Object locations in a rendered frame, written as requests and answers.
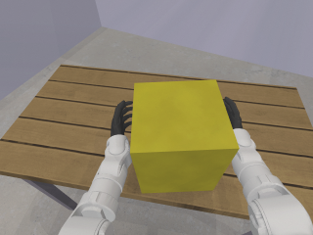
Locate table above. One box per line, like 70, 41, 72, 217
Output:
0, 64, 313, 235

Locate right robot upper arm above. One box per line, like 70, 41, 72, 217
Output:
247, 194, 313, 235

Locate robot right forearm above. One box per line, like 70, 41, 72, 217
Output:
232, 128, 313, 233

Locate robot right hand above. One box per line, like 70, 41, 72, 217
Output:
223, 97, 243, 129

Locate robot left forearm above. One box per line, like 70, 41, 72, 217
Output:
58, 134, 132, 235

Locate left robot upper arm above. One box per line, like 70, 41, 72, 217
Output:
59, 215, 114, 235

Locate carton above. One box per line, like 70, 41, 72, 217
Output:
130, 79, 240, 194

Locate robot left hand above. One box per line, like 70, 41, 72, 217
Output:
111, 100, 133, 137

